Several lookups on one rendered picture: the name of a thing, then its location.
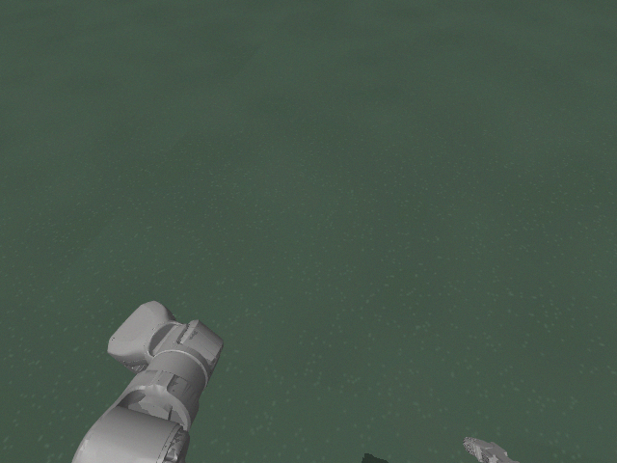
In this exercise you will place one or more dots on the left robot arm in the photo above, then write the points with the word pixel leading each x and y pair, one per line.
pixel 150 421

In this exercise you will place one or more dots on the left robot hand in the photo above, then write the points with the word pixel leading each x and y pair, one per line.
pixel 128 342

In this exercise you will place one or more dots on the right robot hand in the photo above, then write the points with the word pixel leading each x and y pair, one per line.
pixel 486 452

